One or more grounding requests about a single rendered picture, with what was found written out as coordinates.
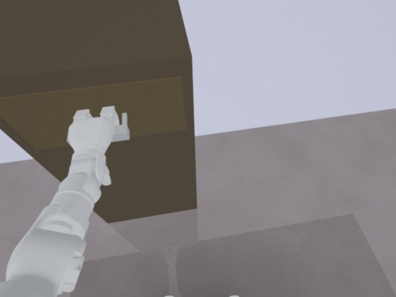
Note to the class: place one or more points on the left robot forearm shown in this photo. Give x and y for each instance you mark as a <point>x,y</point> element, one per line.
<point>72,205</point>

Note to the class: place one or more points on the left robot hand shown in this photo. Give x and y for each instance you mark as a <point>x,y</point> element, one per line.
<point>94,133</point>

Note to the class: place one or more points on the left robot upper arm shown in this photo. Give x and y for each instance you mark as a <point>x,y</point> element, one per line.
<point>48,264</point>

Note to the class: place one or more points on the cabinet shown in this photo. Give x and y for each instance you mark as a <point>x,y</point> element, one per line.
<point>50,45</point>

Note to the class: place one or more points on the drawer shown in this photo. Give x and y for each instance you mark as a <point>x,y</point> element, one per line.
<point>43,119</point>

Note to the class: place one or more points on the handle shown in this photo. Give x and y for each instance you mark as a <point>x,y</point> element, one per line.
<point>121,132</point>

